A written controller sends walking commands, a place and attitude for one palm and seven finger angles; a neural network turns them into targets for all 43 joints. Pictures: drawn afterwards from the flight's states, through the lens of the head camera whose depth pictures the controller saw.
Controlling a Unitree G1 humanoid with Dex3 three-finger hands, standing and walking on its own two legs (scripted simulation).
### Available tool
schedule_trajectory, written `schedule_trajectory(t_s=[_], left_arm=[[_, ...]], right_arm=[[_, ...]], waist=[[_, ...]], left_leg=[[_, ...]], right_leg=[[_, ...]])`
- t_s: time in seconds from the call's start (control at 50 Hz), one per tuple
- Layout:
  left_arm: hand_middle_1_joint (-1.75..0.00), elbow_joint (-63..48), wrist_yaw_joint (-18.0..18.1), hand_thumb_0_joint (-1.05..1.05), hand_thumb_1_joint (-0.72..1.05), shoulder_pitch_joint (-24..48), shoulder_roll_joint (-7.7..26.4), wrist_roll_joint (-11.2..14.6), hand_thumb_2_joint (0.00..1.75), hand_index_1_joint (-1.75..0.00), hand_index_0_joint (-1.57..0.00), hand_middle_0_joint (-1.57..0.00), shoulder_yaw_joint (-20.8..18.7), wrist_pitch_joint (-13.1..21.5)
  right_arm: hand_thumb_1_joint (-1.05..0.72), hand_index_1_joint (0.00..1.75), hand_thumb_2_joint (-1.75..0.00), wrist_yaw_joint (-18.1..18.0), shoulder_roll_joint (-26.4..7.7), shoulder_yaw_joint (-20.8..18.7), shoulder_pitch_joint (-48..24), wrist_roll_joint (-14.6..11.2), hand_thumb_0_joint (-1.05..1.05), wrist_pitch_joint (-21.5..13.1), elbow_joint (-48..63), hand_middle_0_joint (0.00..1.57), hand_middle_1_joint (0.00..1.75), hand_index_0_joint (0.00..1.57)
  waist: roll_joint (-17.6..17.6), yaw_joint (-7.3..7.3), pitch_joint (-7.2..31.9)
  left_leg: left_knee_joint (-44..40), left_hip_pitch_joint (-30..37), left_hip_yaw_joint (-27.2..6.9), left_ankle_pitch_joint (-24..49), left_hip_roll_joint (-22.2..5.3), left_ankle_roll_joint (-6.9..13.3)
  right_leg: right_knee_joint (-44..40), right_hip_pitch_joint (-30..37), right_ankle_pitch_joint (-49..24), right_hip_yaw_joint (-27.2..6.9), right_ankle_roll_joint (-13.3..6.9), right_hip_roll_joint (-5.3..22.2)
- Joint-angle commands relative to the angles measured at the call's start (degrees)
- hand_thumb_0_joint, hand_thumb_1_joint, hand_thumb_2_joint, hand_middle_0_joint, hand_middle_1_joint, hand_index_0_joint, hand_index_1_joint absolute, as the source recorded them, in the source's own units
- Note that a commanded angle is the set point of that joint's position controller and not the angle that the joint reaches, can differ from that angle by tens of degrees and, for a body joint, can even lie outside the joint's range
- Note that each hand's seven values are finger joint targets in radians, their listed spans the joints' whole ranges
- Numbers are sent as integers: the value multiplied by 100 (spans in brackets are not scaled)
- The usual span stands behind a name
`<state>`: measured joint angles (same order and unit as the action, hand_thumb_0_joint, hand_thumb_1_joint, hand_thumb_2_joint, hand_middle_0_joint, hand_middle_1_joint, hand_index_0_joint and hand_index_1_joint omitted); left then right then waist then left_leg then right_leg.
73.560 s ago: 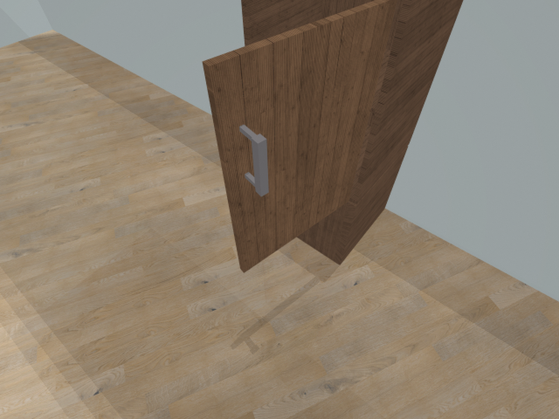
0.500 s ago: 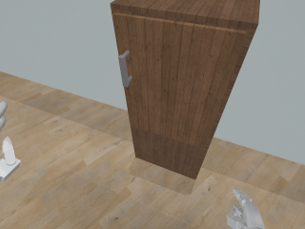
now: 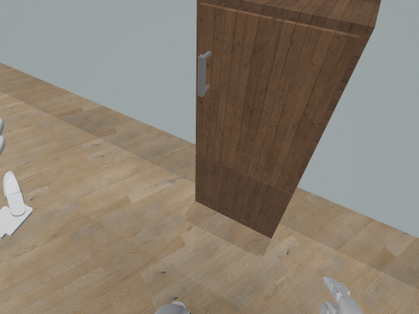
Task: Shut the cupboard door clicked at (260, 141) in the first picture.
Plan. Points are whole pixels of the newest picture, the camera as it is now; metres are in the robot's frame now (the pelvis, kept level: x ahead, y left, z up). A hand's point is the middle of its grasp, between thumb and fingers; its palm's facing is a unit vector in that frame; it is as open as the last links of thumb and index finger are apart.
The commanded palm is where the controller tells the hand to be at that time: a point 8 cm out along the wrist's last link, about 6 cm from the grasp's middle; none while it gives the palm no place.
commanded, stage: step back with the hand held close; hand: left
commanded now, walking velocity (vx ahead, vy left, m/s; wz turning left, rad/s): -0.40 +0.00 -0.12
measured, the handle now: (204, 74) +0.77 +0.08 +0.08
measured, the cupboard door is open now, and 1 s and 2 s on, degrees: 1 1 1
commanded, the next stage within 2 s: stop stepping back and stand still in 0.16 s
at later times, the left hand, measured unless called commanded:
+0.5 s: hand out of the picture +0.07 +0.32 +0.19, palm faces +0.55 -0.78 -0.30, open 7.4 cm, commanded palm +0.00 +0.33 +0.20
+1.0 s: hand out of the picture +0.04 +0.31 +0.18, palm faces +0.45 -0.82 -0.36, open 7.4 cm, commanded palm -0.01 +0.34 +0.20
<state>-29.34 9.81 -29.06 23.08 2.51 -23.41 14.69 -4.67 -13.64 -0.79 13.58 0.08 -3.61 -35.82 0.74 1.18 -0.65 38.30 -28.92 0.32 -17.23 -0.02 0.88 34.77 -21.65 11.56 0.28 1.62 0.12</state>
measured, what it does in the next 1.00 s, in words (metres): walks backwards: right foot, then left foot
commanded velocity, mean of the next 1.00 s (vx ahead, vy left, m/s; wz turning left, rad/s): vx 0.06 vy -0.02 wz -0.04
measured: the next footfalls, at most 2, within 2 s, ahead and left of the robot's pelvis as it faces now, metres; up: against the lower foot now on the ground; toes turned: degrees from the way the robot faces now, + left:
right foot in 0.24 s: -0.10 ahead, -0.11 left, +0.00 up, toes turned +2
left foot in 0.46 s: -0.06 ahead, +0.14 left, +0.00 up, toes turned +2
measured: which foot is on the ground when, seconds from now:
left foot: down 0.00-0.24, up 0.26-0.44, down 0.46-0.76, up 0.78-1.00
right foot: down 0.00-0.02, up 0.04-0.22, down 0.24-0.52, up 0.54-0.74, down 0.76-1.00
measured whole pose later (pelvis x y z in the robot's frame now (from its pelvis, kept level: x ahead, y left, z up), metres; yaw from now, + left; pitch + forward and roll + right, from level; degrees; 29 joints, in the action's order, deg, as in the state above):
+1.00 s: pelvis -0.17 +0.05 +0.01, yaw -4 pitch -3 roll -1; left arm -22.6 10.4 -28.4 21.7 2.1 -23.0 11.1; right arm -4.8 -13.4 -0.7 19.9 0.3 -3.0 -40.4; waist -1.2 0.0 2.6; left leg 43.2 -24.8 4.3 -16.5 -4.1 0.6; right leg 30.8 -5.7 22.6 4.2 -2.9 -1.9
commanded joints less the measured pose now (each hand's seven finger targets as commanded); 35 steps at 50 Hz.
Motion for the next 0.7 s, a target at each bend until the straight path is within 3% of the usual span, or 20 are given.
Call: schedule_trajectory(t_s=[0.0,0.02,0.06,0.1,0.16,0.18,0.2,0.22,0.24,0.26,0.28,0.3,0.38,0.42,0.46,0.48,0.52,0.58,0.64,0.68], left_arm=[[-30,-716,138,0,90,698,1150,0,90,-30,-20,-20,-841,352],[-30,-711,117,0,90,735,1283,-48,90,-30,-20,-20,-1016,373],[-30,-1228,21,0,90,934,1480,78,90,-30,-20,-20,-1152,467],[-30,-1294,14,0,90,215,1405,178,90,-30,-20,-20,-1218,498],[-30,-1489,-34,0,90,-432,1342,359,90,-30,-20,-20,-1181,388],[-30,-1486,-54,0,90,-369,1427,387,90,-30,-20,-20,-1280,424],[-30,-1486,-72,0,90,-239,1473,354,90,-30,-20,-20,-1260,483],[-30,-1476,-12,0,90,-72,1692,249,90,-30,-20,-20,-1378,514],[-30,-1534,56,0,90,526,1707,156,90,-30,-20,-20,-1107,530],[-30,-1136,59,0,90,570,1513,110,90,-30,-20,-20,-898,466],[-30,-985,-5,0,90,518,1320,54,90,-30,-20,-20,-744,307],[-30,-798,-5,0,90,588,1351,58,90,-30,-20,-20,-812,141],[-30,-132,75,0,90,1392,1004,8,90,-30,-20,-20,-423,-102],[-30,-188,84,0,90,1601,922,-25,90,-30,-20,-20,-267,-112],[-30,-460,105,0,90,1581,940,-50,90,-30,-20,-20,-297,-61],[-30,-290,78,0,90,992,945,-3,90,-30,-20,-20,-405,-88],[-30,-1024,33,0,90,945,1154,-22,90,-30,-20,-20,-599,-84],[-30,-1445,45,0,90,515,948,-59,90,-30,-20,-20,-495,-109],[-30,-1498,106,0,90,-61,1113,-44,90,-30,-20,-20,-693,-152],[-30,-1347,129,0,90,-337,1213,-6,90,-30,-20,-20,-849,-204]], right_arm=[[-90,30,-90,-198,-757,-195,-606,-58,0,-430,990,20,30,20],[-90,30,-90,-214,-746,-252,-752,-45,0,-452,1040,20,30,20],[-90,30,-90,-84,-533,-338,-714,22,0,-497,965,20,30,20],[-90,30,-90,56,-546,-442,-791,-43,0,-638,933,20,30,20],[-90,30,-90,167,-397,-314,-920,-88,0,-692,990,20,30,20],[-90,30,-90,175,-426,-300,-900,-63,0,-680,922,20,30,20],[-90,30,-90,188,-374,-281,-798,-49,0,-655,823,20,30,20],[-90,30,-90,193,-305,-304,-658,-40,0,-605,663,20,30,20],[-90,30,-90,161,-260,-194,-886,21,0,-576,650,20,30,20],[-90,30,-90,169,-364,-190,-778,-9,0,-587,576,20,30,20],[-90,30,-90,129,-368,-197,-667,-98,0,-598,670,20,30,20],[-90,30,-90,47,-364,-172,-676,-82,0,-549,741,20,30,20],[-90,30,-90,-152,-440,-39,-531,-33,0,-507,550,20,30,20],[-90,30,-90,-195,-625,-109,-489,-65,0,-611,611,20,30,20],[-90,30,-90,-166,-710,-119,-566,-115,0,-615,847,20,30,20],[-90,30,-90,-154,-593,-76,-505,-101,0,-608,768,20,30,20],[-90,30,-90,-99,-569,-57,-621,-30,0,-604,784,20,30,20],[-90,30,-90,20,-505,-98,-631,12,0,-613,921,20,30,20],[-90,30,-90,42,-485,-102,-579,28,0,-523,964,20,30,20],[-90,30,-90,17,-472,-113,-528,43,0,-381,947,20,30,20]], waist=[[1478,-210,104],[1862,-86,318],[1269,-56,809],[1156,36,1321],[1645,19,1344],[1526,-16,1166],[784,-78,964],[-455,-111,874],[-1221,-20,377],[-1234,-58,380],[-1477,-85,404],[-1300,-95,293],[-120,-199,211],[429,-183,72],[307,-135,113],[626,-220,213],[1485,-206,186],[1362,-187,250],[1314,-183,453],[1156,-198,628]], left_leg=[[-2899,-1295,-1851,-3320,-1471,525],[-3394,-2160,-2314,-3564,-1902,767],[-3011,-1102,-1669,-2025,-1771,602],[-2535,283,-947,-1352,-1550,382],[-2457,687,-206,-1111,-1400,-41],[-2130,687,15,-1095,-1364,-177],[-1203,958,312,-791,-1062,-356],[575,1527,451,-423,-593,-543],[1895,942,256,-853,-263,-567],[2459,381,-115,-804,-219,-450],[2276,22,-257,-668,-235,-339],[1919,-4,-175,-479,-318,-309],[-716,1612,176,139,-115,-59],[-1537,1838,-421,-137,-630,102],[-2193,1413,-1024,-719,-1126,288],[-2514,1319,-1109,-1240,-1155,273],[-3421,800,-1664,-2799,-1431,221],[-3458,601,-1330,-2873,-1502,294],[-2791,876,-644,-2096,-1162,190],[-2100,690,-330,-1589,-922,131]], right_leg=[[1063,738,1532,-18,-2,-508],[2337,1678,1165,36,26,-726],[2848,1085,1751,-9,-102,-628],[2103,651,1934,227,-168,-555],[302,890,2156,525,-287,-496],[-484,821,2038,332,-332,-274],[-1425,285,2039,-440,-491,241],[-2363,-870,1959,-2283,-933,1364],[-2598,-1151,488,-2956,-1278,2246],[-2113,-652,-801,-2314,-1120,1975],[-1583,-152,-1615,-2035,-947,1602],[-1249,105,-1902,-1867,-1005,1431],[-1116,-76,-247,-1038,-552,810],[-866,-152,632,-795,-275,354],[-698,291,495,-488,-120,-37],[-463,334,610,-181,-71,-134],[450,473,1062,10,-3,-250],[925,628,1248,297,-165,-381],[-424,1146,1255,751,-288,-435],[-1079,1757,1177,629,-464,-312]])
